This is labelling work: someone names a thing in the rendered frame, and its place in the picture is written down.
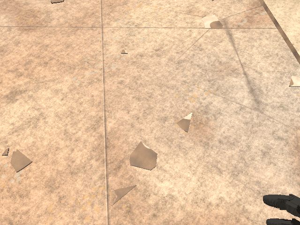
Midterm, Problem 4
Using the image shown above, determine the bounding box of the right robot hand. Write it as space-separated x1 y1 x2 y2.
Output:
262 194 300 225

